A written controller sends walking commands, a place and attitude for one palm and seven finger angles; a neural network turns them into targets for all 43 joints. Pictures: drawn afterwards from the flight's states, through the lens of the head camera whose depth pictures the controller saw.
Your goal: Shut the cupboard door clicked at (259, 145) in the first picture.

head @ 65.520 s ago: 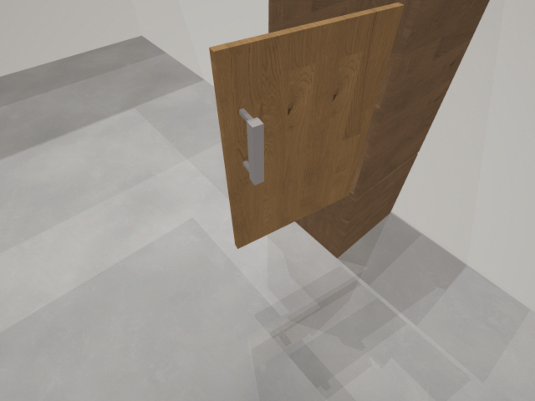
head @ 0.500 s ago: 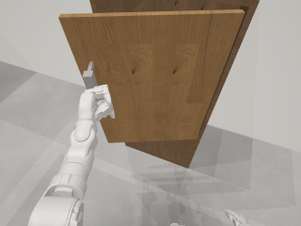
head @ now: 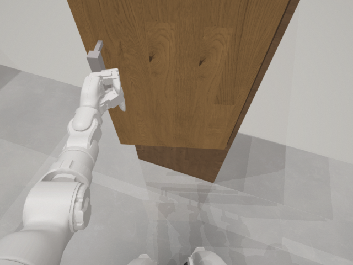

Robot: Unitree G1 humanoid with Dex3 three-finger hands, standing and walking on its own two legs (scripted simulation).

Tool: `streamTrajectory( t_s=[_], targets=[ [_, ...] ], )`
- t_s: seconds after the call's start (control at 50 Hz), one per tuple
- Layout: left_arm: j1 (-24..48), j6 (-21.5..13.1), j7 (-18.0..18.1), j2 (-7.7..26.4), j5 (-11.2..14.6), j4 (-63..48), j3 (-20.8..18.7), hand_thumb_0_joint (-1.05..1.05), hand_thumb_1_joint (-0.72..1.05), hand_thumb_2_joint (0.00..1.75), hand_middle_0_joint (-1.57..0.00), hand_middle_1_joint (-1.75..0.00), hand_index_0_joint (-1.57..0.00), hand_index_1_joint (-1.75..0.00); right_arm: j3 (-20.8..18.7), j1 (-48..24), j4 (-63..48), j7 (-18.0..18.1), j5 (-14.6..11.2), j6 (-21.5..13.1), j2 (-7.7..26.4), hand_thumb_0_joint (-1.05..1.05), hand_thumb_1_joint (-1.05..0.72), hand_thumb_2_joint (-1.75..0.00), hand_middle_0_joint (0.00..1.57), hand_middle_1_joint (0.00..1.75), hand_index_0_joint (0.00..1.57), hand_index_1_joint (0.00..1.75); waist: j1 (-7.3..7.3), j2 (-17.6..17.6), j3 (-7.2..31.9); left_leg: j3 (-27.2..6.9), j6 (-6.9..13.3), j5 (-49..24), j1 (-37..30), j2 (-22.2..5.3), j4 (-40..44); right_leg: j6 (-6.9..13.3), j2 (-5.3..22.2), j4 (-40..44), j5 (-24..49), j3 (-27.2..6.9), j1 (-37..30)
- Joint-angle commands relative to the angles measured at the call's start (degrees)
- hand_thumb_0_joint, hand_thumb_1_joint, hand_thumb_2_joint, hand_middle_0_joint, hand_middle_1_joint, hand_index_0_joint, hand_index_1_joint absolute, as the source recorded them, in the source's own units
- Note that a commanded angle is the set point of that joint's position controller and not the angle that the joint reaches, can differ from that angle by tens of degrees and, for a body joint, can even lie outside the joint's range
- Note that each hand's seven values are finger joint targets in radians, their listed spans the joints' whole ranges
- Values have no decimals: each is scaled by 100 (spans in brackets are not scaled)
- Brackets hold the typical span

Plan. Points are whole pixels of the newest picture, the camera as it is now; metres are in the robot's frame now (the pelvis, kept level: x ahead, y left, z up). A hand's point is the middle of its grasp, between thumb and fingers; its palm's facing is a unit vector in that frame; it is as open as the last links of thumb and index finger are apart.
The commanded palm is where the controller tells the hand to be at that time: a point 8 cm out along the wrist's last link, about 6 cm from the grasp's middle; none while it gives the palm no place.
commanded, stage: push the door shut along its arc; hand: left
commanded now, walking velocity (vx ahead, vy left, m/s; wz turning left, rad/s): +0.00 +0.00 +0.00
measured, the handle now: (104, 74) +0.55 +0.15 +0.10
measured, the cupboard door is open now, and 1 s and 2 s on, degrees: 16 4 0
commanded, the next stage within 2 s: pull the fist back off the door in 1.22 s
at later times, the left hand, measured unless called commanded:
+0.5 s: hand (141, 73) +0.55 +0.05 +0.10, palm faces -0.27 -0.96 -0.01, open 3.1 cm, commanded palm +0.55 +0.11 +0.10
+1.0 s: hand (148, 62) +0.59 +0.04 +0.10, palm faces -0.35 -0.94 -0.02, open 3.4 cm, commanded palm +0.60 +0.06 +0.10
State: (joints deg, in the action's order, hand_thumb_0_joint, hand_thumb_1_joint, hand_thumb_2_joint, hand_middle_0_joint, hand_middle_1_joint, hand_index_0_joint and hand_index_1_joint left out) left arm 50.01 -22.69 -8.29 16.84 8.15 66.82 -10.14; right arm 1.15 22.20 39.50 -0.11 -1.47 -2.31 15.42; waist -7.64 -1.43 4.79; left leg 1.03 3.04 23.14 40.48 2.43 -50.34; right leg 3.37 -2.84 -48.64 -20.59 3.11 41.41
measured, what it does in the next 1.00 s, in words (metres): stands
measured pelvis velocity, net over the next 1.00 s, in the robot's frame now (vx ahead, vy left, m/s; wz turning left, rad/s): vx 0.02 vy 0.00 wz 0.00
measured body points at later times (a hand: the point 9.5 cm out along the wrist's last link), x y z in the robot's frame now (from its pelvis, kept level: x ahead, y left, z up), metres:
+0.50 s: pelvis +0.01 +0.01 -0.02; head +0.13 +0.01 +0.42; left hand +0.56 +0.11 +0.11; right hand -0.04 -0.25 -0.13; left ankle +0.01 +0.09 -0.69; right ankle +0.03 -0.08 -0.69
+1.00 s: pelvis +0.02 +0.00 -0.02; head +0.17 +0.01 +0.40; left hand +0.60 +0.09 +0.11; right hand -0.04 -0.26 -0.13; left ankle +0.01 +0.09 -0.69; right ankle +0.03 -0.08 -0.69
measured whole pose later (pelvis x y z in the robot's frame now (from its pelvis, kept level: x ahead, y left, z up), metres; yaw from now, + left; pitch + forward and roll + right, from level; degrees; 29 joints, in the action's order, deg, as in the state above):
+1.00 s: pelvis +0.02 +0.00 -0.02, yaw +0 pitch +25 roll -3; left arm 77.4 -14.1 -16.2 26.8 3.6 80.6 -9.8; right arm 1.7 25.6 39.0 -0.7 1.5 -1.6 16.2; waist -15.9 -3.0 5.4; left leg -0.8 2.8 27.2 56.4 1.3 -58.8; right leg 3.9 -3.9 -54.5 -23.6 5.2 56.0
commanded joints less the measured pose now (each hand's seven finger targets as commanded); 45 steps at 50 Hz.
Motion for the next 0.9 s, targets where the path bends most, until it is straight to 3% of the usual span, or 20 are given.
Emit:
streamTrajectory(
  t_s=[0.0, 0.04, 0.12, 0.16, 0.24, 0.28, 0.32, 0.38, 0.46, 0.48, 0.5, 0.52, 0.56, 0.6, 0.64, 0.68, 0.72, 0.76, 0.8, 0.88],
  targets=[
    [3850, -414, -217, 563, -50, -1172, 314, 0, 90, 90, -130, -150, -130, -150, -328, 561, -413, 25, 25, -249, 909, 0, -90, -90, 20, 30, 20, 30, -507, -240, 2124, -587, -105, -808, -1249, -161, 584, -183, 90, 620, 831, -373, -336],
    [3797, -389, -237, 755, -44, -956, 110, 0, 90, 90, -130, -150, -130, -150, -347, 658, -378, 7, 52, -265, 967, 0, -90, -90, 20, 30, 20, 30, -471, -230, 2288, -636, -116, -916, -1305, -176, 507, -156, 71, 557, 828, -352, -253],
    [4143, -288, -304, 908, -75, -641, 29, 0, 90, 90, -130, -150, -130, -150, -335, 804, -344, -10, 82, -275, 1027, 0, -90, -90, 20, 30, 20, 30, -619, -140, 2266, -674, -94, -806, -1076, -192, 401, -178, 61, 500, 704, -347, -52],
    [4136, -259, -296, 1304, -102, -533, -294, 0, 90, 90, -130, -150, -130, -150, -331, 909, -375, -3, 97, -259, 1072, 0, -90, -90, 20, 30, 20, 30, -563, -162, 2387, -669, -75, -945, -957, -173, 338, -154, 49, 421, 823, -353, -164],
    [4486, -195, -322, 1473, -249, -428, -319, 0, 90, 90, -130, -150, -130, -150, -312, 1049, -394, -38, 138, -208, 1075, 0, -90, -90, 20, 30, 20, 30, -678, -261, 2497, -667, -79, -1100, -793, -201, 185, -182, 58, 316, 964, -376, -70],
    [4598, -203, -356, 1390, -283, -464, -234, 0, 90, 90, -130, -150, -130, -150, -320, 1090, -418, -57, 146, -190, 1080, 0, -90, -90, 20, 30, 20, 30, -713, -471, 2677, -708, -93, -1321, -1020, -222, 105, -171, 48, 246, 1061, -350, 116],
    [4617, -132, -391, 1386, -294, -352, -233, 0, 90, 90, -130, -150, -130, -150, -328, 1192, -411, -73, 159, -146, 1098, 0, -90, -90, 20, 30, 20, 30, -748, -393, 2674, -747, -108, -1437, -1052, -254, 77, -166, 26, 213, 1103, -307, 193],
    [4697, -22, -428, 1782, -290, -293, -552, 0, 90, 90, -130, -150, -130, -150, -315, 1298, -443, -65, 170, -89, 1129, 0, -90, -90, 20, 30, 20, 30, -730, -343, 2870, -693, -75, -1591, -897, -237, -9, -173, 10, 177, 1301, -338, -15],
    [4767, 60, -466, 1777, -332, -316, -542, 0, 90, 90, -130, -150, -130, -150, -311, 1409, -496, -81, 189, -27, 1116, 0, -90, -90, 20, 30, 20, 30, -753, -464, 2943, -677, -64, -1867, -890, -227, -90, -163, -10, 119, 1554, -328, -33],
    [4733, 103, -462, 2028, -363, -165, -726, 0, 90, 90, -130, -150, -130, -150, -305, 1422, -464, -75, 188, 0, 1136, 0, -90, -90, 20, 30, 20, 30, -758, -379, 2860, -625, -55, -1800, -730, -235, -127, -185, -7, 147, 1565, -365, -66],
    [4801, 157, -498, 1911, -388, -91, -574, 0, 90, 90, -130, -150, -130, -150, -288, 1462, -475, -73, 190, 28, 1120, 0, -90, -90, 20, 30, 20, 30, -848, -255, 2728, -607, -37, -1737, -567, -221, -115, -199, -14, 164, 1589, -364, -115],
    [4931, 160, -508, 2057, -416, -169, -663, 0, 90, 90, -130, -150, -130, -150, -299, 1493, -474, -65, 198, 40, 1141, 0, -90, -90, 20, 30, 20, 30, -867, -210, 2780, -597, -19, -1693, -489, -230, -152, -213, -10, 161, 1602, -394, -149],
    [5019, 160, -545, 2121, -425, -234, -688, 0, 90, 90, -130, -150, -130, -150, -293, 1551, -518, -56, 203, 57, 1130, 0, -90, -90, 20, 30, 20, 30, -834, -463, 2958, -598, -25, -1861, -584, -205, -178, -179, -20, 102, 1743, -379, -204],
    [5070, 169, -613, 1972, -463, -235, -540, 0, 90, 90, -130, -150, -130, -150, -310, 1562, -471, -64, 214, 71, 1116, 0, -90, -90, 20, 30, 20, 30, -860, -630, 3101, -652, -64, -2105, -860, -243, -233, -177, -25, 64, 1838, -349, -17],
    [5306, 204, -683, 1676, -431, -290, -302, 0, 90, 90, -130, -150, -130, -150, -335, 1584, -415, -67, 231, 78, 1110, 0, -90, -90, 20, 30, 20, 30, -995, -652, 3086, -655, -52, -2177, -996, -253, -286, -202, -33, 101, 1860, -342, 164],
    [5428, 231, -711, 1925, -410, -310, -492, 0, 90, 90, -130, -150, -130, -150, -352, 1684, -361, -41, 234, 93, 1150, 0, -90, -90, 20, 30, 20, 30, -995, -643, 3251, -689, -53, -2389, -1108, -271, -318, -185, -47, 65, 2018, -327, 115],
    [5623, 302, -783, 1500, -387, -327, -134, 0, 90, 90, -130, -150, -130, -150, -346, 1665, -314, -42, 240, 93, 1115, 0, -90, -90, 20, 30, 20, 30, -1100, -685, 3185, -720, -49, -2376, -1169, -267, -330, -196, -47, 87, 1972, -305, 278],
    [5637, 349, -802, 1590, -355, -200, -208, 0, 90, 90, -130, -150, -130, -150, -339, 1724, -283, -23, 240, 100, 1128, 0, -90, -90, 20, 30, 20, 30, -1102, -743, 3112, -714, -39, -2467, -1182, -250, -346, -161, -74, 77, 1998, -277, 306],
    [5870, 405, -827, 1568, -369, -72, -153, 0, 90, 90, -130, -150, -130, -150, -335, 1702, -184, -10, 252, 97, 1132, 0, -90, -90, 20, 30, 20, 30, -1218, -711, 2951, -711, -33, -2319, -1079, -263, -396, -186, -65, 105, 1900, -286, 450],
    [6189, 393, -895, 1411, -361, -62, -6, 0, 90, 90, -130, -150, -130, -150, -326, 1688, -121, 7, 280, 45, 1133, 0, -90, -90, 20, 30, 20, 30, -1285, -879, 3079, -764, -26, -2388, -1152, -250, -487, -162, -69, 13, 1866, -272, 619]
  ],
)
